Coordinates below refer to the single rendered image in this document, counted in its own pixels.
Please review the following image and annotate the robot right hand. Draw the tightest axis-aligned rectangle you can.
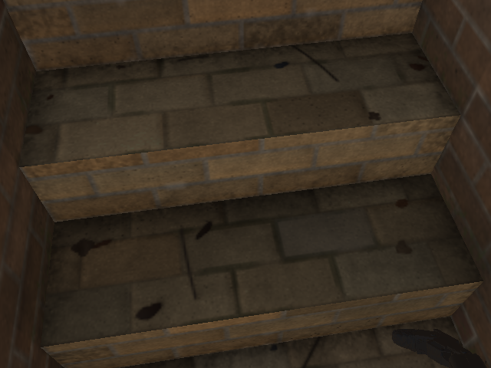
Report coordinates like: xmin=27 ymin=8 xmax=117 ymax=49
xmin=392 ymin=329 xmax=487 ymax=368

